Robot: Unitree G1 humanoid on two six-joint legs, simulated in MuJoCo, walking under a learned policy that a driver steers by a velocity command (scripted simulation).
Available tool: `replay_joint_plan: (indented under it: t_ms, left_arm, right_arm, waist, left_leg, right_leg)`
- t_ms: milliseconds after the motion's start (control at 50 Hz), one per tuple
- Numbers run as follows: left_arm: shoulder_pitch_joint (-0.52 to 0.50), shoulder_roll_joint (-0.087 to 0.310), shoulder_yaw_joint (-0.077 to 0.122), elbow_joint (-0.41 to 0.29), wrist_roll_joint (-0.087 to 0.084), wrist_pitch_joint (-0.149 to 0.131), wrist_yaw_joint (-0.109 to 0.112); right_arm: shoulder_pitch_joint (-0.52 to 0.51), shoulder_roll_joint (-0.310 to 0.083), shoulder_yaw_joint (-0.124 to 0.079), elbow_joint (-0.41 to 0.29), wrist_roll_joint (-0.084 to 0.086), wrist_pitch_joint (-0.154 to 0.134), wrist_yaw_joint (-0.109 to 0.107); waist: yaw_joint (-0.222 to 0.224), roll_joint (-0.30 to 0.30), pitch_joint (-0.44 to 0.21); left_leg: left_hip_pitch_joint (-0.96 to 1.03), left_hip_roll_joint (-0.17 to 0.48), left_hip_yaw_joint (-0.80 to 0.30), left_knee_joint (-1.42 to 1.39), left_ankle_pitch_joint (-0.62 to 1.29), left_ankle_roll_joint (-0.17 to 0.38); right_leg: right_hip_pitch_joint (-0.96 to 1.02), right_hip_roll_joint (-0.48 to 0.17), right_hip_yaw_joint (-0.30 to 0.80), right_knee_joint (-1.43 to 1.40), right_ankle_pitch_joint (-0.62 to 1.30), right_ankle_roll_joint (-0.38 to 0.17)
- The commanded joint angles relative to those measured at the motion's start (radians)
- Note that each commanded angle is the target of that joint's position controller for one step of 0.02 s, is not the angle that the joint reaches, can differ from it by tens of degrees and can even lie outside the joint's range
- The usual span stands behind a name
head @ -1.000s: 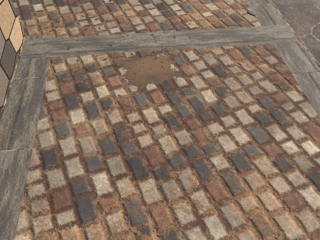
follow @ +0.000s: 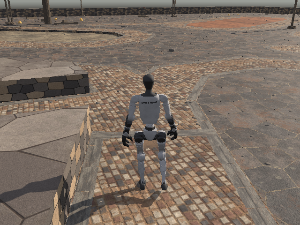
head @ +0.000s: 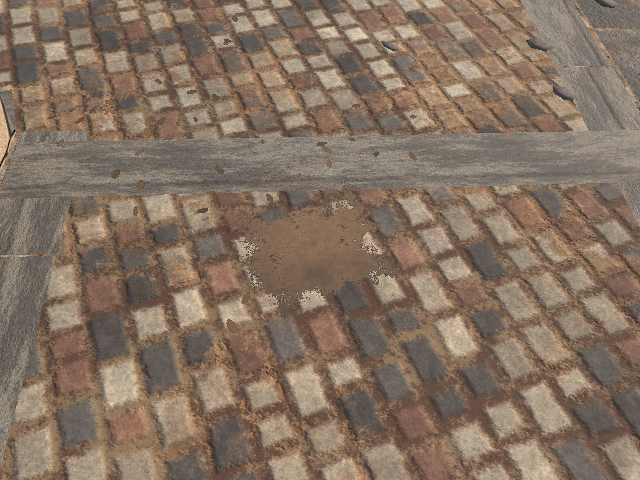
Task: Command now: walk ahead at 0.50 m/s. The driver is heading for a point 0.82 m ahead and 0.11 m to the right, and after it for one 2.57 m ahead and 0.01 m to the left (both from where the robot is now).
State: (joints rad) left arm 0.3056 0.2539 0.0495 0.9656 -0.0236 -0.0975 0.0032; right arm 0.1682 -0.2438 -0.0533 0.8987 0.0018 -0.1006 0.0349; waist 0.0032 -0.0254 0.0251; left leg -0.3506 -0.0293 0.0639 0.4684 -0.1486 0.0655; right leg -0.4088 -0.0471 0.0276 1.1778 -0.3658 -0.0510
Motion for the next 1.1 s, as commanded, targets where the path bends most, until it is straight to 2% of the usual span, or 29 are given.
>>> replay_joint_plan:
  t_ms: [20, 80, 140, 220, 320, 380, 400, 420, 440, 460, 480, 500, 520, 540, 580, 620, 660, 700, 780, 880, 940, 960, 980, 1000, 1020, 1040, 1060, 1080, 1100]
  left_arm:
    - [0.036, 0.06, 0.026, -0.054, 0.004, 0.005, 0.009]
    - [-0.024, 0.06, 0.032, -0.078, 0.013, 0.023, 0.015]
    - [-0.134, 0.055, 0.033, -0.114, 0.02, 0.019, 0.012]
    - [-0.269, 0.032, 0.021, -0.15, 0.013, 0.011, -0.003]
    - [-0.396, 0.035, 0.01, -0.202, 0.003, -0.001, -0.032]
    - [-0.358, 0.067, 0.019, -0.207, 0.001, -0.011, -0.045]
    - [-0.286, 0.092, 0.031, -0.189, 0.003, -0.013, -0.044]
    - [-0.133, 0.132, 0.054, -0.141, 0.006, -0.013, -0.039]
    - [0.06, 0.2, 0.077, -0.095, 0.017, -0.012, -0.03]
    - [0.164, 0.285, 0.097, -0.067, 0.024, -0.006, -0.029]
    - [0.16, 0.198, 0.069, -0.071, 0.02, -0.005, -0.03]
    - [0.066, 0.154, 0.053, -0.084, 0.014, -0.007, -0.029]
    - [-0.029, 0.125, 0.041, -0.107, 0.016, -0.006, -0.028]
    - [-0.088, 0.096, 0.032, -0.113, 0.023, -0.007, -0.033]
    - [-0.117, 0.064, 0.023, -0.105, 0.034, -0.013, -0.039]
    - [-0.087, 0.086, 0.028, -0.085, 0.03, -0.019, -0.034]
    - [-0.051, 0.114, 0.034, -0.069, 0.031, -0.019, -0.02]
    - [-0.017, 0.119, 0.034, -0.055, 0.028, -0.012, -0.009]
    - [0.039, 0.129, 0.034, -0.031, 0.017, -0.006, 0.002]
    - [0.11, 0.14, 0.042, 0.015, 0.007, 0.012, 0.007]
    - [0.089, 0.159, 0.053, 0.021, 0.003, 0.025, 0.013]
    - [0.064, 0.166, 0.054, 0.016, 0.002, 0.03, 0.013]
    - [0.049, 0.148, 0.047, 0.011, 0.004, 0.035, 0.013]
    - [0.06, 0.108, 0.029, -0.009, 0.016, 0.037, 0.011]
    - [0.182, -0.026, -0.01, -0.013, 0.019, 0.017, 0.001]
    - [0.139, 0.049, 0.007, 0.001, -0.002, -0.006, -0.002]
    - [0.047, 0.122, 0.028, -0.03, -0.03, -0.018, -0.003]
    - [-0.008, 0.125, 0.03, -0.044, -0.031, -0.018, 0.005]
    - [-0.033, 0.116, 0.037, -0.045, -0.017, -0.01, 0.012]
  right_arm:
    - [0.026, -0.076, -0.012, -0.025, -0.011, -0.014, 0.004]
    - [0.078, -0.118, -0.022, 0.005, -0.008, -0.019, -0.012]
    - [0.132, -0.128, -0.022, 0.026, -0.005, -0.009, -0.03]
    - [0.193, -0.139, -0.021, 0.049, 0.005, -0.002, -0.039]
    - [0.269, -0.149, -0.027, 0.093, 0.012, 0.019, -0.044]
    - [0.246, -0.167, -0.037, 0.097, 0.016, 0.032, -0.05]
    - [0.221, -0.176, -0.04, 0.091, 0.017, 0.035, -0.05]
    - [0.2, -0.162, -0.034, 0.085, 0.016, 0.04, -0.049]
    - [0.198, -0.132, -0.02, 0.064, 0.003, 0.039, -0.048]
    - [0.317, -0.005, 0.018, 0.058, 0.0, 0.018, -0.036]
    - [0.287, -0.061, 0.006, 0.073, 0.014, -0.009, -0.03]
    - [0.192, -0.137, -0.015, 0.041, 0.041, -0.023, -0.026]
    - [0.13, -0.14, -0.016, 0.025, 0.044, -0.027, -0.031]
    - [0.099, -0.129, -0.021, 0.022, 0.029, -0.021, -0.038]
    - [0.143, -0.088, -0.025, 0.034, 0.02, 0.009, -0.044]
    - [0.145, -0.065, -0.026, 0.035, 0.016, 0.026, -0.048]
    - [0.071, -0.075, -0.03, 0.008, 0.008, 0.031, -0.051]
    - [0.001, -0.071, -0.032, -0.014, 0.002, 0.028, -0.048]
    - [-0.13, -0.049, -0.022, -0.048, 0.008, 0.02, -0.035]
    - [-0.249, -0.054, -0.011, -0.096, 0.019, 0.01, -0.009]
    - [-0.21, -0.087, -0.02, -0.099, 0.021, 0.0, 0.004]
    - [-0.14, -0.111, -0.032, -0.081, 0.02, -0.003, 0.003]
    - [0.012, -0.15, -0.055, -0.031, 0.016, -0.003, -0.002]
    - [0.2, -0.222, -0.08, 0.011, 0.002, -0.005, -0.011]
    - [0.29, -0.303, -0.097, 0.034, 0.0, 0.0, -0.011]
    - [0.286, -0.209, -0.068, 0.028, 0.003, -0.002, -0.012]
    - [0.203, -0.164, -0.053, 0.017, 0.004, -0.007, -0.015]
    - [0.115, -0.132, -0.042, -0.003, 0.0, -0.011, -0.016]
    - [0.055, -0.097, -0.033, -0.005, -0.006, -0.015, -0.014]
  waist:
    - [0.015, 0.109, -0.067]
    - [0.016, 0.087, -0.019]
    - [-0.01, 0.075, 0.002]
    - [-0.053, 0.079, 0.029]
    - [-0.088, 0.081, 0.071]
    - [-0.043, 0.106, 0.039]
    - [0.001, 0.121, -0.008]
    - [0.077, 0.109, -0.096]
    - [0.144, 0.04, -0.238]
    - [0.102, -0.209, -0.383]
    - [0.118, -0.191, -0.417]
    - [0.1, -0.145, -0.264]
    - [0.068, -0.069, -0.168]
    - [0.039, -0.023, -0.099]
    - [-0.015, -0.06, -0.069]
    - [-0.028, -0.054, -0.044]
    - [-0.017, -0.035, -0.013]
    - [-0.001, -0.03, 0.0]
    - [0.038, -0.036, 0.027]
    - [0.069, -0.036, 0.069]
    - [0.027, -0.057, 0.042]
    - [-0.017, -0.067, -0.002]
    - [-0.088, -0.052, -0.09]
    - [-0.148, 0.038, -0.234]
    - [-0.1, 0.296, -0.368]
    - [-0.13, 0.248, -0.389]
    - [-0.118, 0.197, -0.246]
    - [-0.084, 0.127, -0.167]
    - [-0.056, 0.094, -0.102]
  left_leg:
    - [0.171, 0.253, -0.298, -0.303, 0.073, 0.161]
    - [0.152, 0.246, -0.23, -0.346, 0.161, 0.177]
    - [0.205, 0.237, -0.189, -0.354, 0.208, 0.161]
    - [0.243, 0.214, -0.133, -0.362, 0.183, 0.131]
    - [0.402, 0.274, -0.14, -0.3, 0.204, 0.131]
    - [0.454, 0.3, -0.141, -0.214, 0.375, 0.107]
    - [0.446, 0.286, -0.124, -0.134, 0.542, 0.093]
    - [0.402, 0.235, -0.086, 0.036, 0.657, 0.069]
    - [0.207, 0.18, -0.046, 0.316, 0.482, 0.035]
    - [-0.214, -0.007, -0.026, 0.713, -0.069, -0.04]
    - [-0.333, -0.009, -0.184, 0.846, -0.412, -0.022]
    - [-0.413, 0.051, -0.18, 0.889, -0.356, -0.003]
    - [-0.392, 0.108, -0.147, 0.849, -0.258, 0.002]
    - [-0.35, 0.142, -0.133, 0.784, -0.192, -0.001]
    - [-0.237, 0.18, -0.137, 0.702, -0.125, -0.006]
    - [-0.24, 0.186, -0.123, 0.646, -0.084, -0.022]
    - [-0.315, 0.193, -0.123, 0.547, 0.004, -0.042]
    - [-0.36, 0.19, -0.12, 0.434, 0.107, -0.054]
    - [-0.328, 0.151, -0.084, 0.217, 0.252, -0.058]
    - [-0.344, 0.127, -0.079, 0.087, 0.197, -0.038]
    - [-0.247, 0.1, -0.06, 0.047, 0.09, 0.0]
    - [-0.132, 0.067, -0.03, 0.032, 0.07, 0.018]
    - [0.073, 0.033, -0.003, 0.02, 0.078, 0.043]
    - [0.395, 0.175, -0.165, 0.044, 0.087, 0.102]
    - [0.751, 0.421, -0.63, -0.056, -0.096, 0.254]
    - [0.74, 0.434, -0.765, -0.156, -0.188, 0.239]
    - [0.618, 0.407, -0.609, -0.167, -0.166, 0.183]
    - [0.47, 0.375, -0.475, -0.19, -0.091, 0.15]
    - [0.343, 0.338, -0.377, -0.23, -0.035, 0.129]
  right_leg:
    - [-0.171, -0.104, 0.043, -0.011, 0.109, -0.005]
    - [-0.24, -0.115, 0.031, -0.115, 0.203, 0.021]
    - [-0.318, -0.112, 0.025, -0.281, 0.352, 0.041]
    - [-0.283, -0.073, -0.013, -0.499, 0.486, 0.04]
    - [-0.318, -0.046, -0.022, -0.627, 0.412, 0.02]
    - [-0.214, -0.014, -0.041, -0.67, 0.307, -0.019]
    - [-0.091, 0.02, -0.07, -0.681, 0.29, -0.038]
    - [0.118, 0.053, -0.094, -0.698, 0.309, -0.066]
    - [0.438, -0.076, 0.048, -0.662, 0.338, -0.126]
    - [0.818, -0.322, 0.518, -0.743, 0.16, -0.286]
    - [0.827, -0.346, 0.698, -0.861, 0.096, -0.281]
    - [0.697, -0.314, 0.548, -0.874, 0.094, -0.226]
    - [0.533, -0.277, 0.412, -0.901, 0.167, -0.197]
    - [0.39, -0.237, 0.319, -0.939, 0.235, -0.182]
    - [0.251, -0.183, 0.215, -1.001, 0.278, -0.166]
    - [0.209, -0.171, 0.158, -1.039, 0.329, -0.182]
    - [0.225, -0.175, 0.133, -1.061, 0.365, -0.189]
    - [0.258, -0.169, 0.106, -1.07, 0.382, -0.178]
    - [0.287, -0.144, 0.043, -1.078, 0.363, -0.148]
    - [0.426, -0.2, 0.039, -1.024, 0.371, -0.142]
    - [0.48, -0.229, 0.045, -0.944, 0.509, -0.118]
    - [0.475, -0.213, 0.026, -0.862, 0.669, -0.103]
    - [0.433, -0.16, -0.015, -0.688, 0.79, -0.078]
    - [0.233, -0.098, -0.051, -0.391, 0.605, -0.043]
    - [-0.182, 0.093, -0.061, -0.01, 0.013, 0.029]
    - [-0.291, 0.083, 0.109, 0.135, -0.207, 0.011]
    - [-0.36, 0.033, 0.115, 0.171, -0.141, -0.009]
    - [-0.332, -0.026, 0.086, 0.13, -0.044, -0.014]
    - [-0.289, -0.06, 0.079, 0.069, 0.025, -0.013]
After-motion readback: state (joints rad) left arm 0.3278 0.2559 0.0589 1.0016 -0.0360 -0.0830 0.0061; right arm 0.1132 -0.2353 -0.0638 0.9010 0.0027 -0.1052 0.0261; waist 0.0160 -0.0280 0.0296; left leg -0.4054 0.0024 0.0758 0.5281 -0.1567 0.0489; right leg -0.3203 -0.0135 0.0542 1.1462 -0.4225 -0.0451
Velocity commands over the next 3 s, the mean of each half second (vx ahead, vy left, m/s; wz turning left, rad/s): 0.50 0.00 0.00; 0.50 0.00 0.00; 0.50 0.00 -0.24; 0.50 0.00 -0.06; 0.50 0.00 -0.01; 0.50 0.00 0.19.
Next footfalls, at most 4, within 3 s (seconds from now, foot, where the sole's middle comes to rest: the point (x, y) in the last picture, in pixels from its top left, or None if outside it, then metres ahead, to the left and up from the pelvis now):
0.44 right None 0.42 -0.15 -0.77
1.00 left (282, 368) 0.72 0.10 -0.77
1.56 right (393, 268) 1.01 -0.18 -0.77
2.12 left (321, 169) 1.37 0.01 -0.77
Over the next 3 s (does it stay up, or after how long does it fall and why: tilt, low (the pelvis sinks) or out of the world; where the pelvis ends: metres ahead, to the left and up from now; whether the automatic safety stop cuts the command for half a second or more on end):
stays up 1.65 -0.19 0.01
